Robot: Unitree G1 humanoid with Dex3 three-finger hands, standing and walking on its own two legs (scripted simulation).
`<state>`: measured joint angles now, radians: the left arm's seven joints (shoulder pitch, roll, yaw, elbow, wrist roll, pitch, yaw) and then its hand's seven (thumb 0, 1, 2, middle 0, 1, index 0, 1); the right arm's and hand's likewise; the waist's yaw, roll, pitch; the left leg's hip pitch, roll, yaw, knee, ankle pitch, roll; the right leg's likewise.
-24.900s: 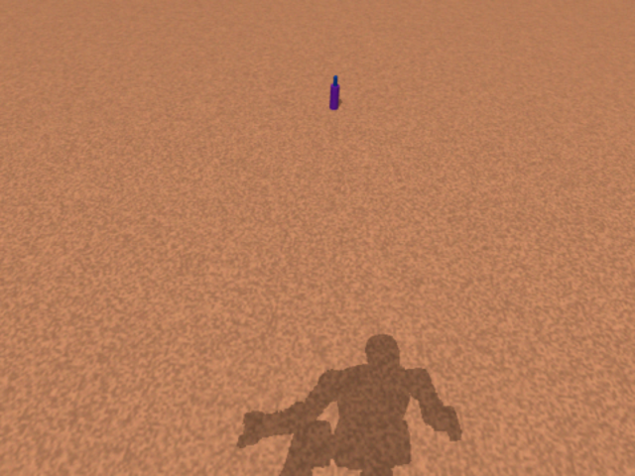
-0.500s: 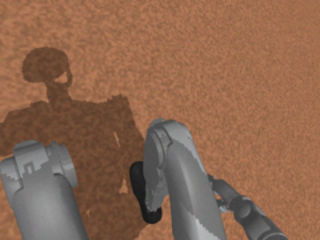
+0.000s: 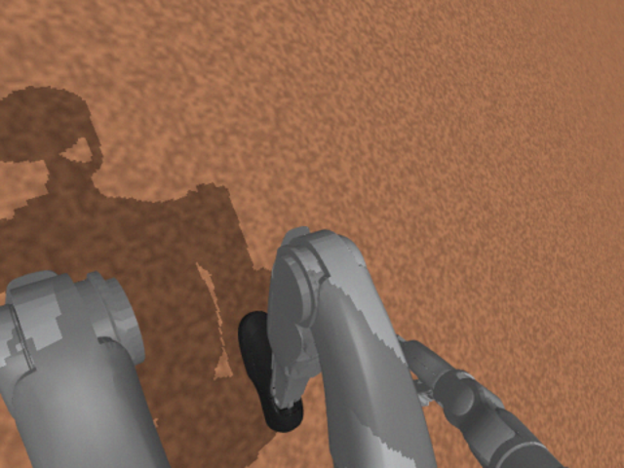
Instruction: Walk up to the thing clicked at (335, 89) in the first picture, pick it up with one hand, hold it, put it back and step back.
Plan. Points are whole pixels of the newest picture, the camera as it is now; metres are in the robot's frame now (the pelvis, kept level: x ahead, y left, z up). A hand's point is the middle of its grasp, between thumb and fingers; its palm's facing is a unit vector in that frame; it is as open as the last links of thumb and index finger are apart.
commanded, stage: lower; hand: left
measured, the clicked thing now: out of the picture +0.41 +0.36 -0.17
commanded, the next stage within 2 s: loosen in 0.16 s
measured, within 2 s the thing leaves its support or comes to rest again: rests again in 0.76 s
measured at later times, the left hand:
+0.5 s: hand out of the picture +0.42 +0.35 -0.16, palm faces +0.57 -0.82 -0.01, open 7.0 cm
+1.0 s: hand out of the picture +0.42 +0.35 -0.15, palm faces +0.56 -0.83 +0.00, open 14.3 cm
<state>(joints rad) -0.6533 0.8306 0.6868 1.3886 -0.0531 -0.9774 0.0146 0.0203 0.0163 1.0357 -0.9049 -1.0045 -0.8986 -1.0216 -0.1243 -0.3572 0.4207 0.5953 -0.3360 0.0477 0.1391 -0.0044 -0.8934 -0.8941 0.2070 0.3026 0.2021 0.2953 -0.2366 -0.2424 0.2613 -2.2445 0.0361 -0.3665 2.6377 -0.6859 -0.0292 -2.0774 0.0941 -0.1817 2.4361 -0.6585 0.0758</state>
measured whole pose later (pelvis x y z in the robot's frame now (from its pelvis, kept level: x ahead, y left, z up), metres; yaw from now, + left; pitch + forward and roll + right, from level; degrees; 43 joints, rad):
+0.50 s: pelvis +0.00 +0.00 +0.00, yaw -1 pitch +13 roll -16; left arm -0.66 0.86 0.68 1.41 -0.05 -1.02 0.03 0.02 0.04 0.87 -0.93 -0.95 -0.94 -0.95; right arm -0.15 -0.36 0.46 0.58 -0.35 0.05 0.14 0.00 -0.90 -0.89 0.21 0.30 0.20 0.30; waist -0.23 -0.27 0.28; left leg -2.23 0.04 -0.39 2.65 -0.69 -0.03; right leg -2.06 0.10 -0.20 2.43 -0.65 0.08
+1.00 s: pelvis +0.00 +0.00 +0.00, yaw -1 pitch +12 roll -16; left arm -0.67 0.88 0.66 1.43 -0.08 -1.03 0.01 -0.01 -0.32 0.21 -0.43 -0.29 -0.44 -0.29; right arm -0.14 -0.36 0.47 0.56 -0.35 0.06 0.14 0.00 -0.89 -0.89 0.21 0.30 0.20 0.30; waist -0.23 -0.27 0.28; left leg -2.23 0.05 -0.39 2.65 -0.69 -0.02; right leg -2.06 0.11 -0.20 2.43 -0.64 0.08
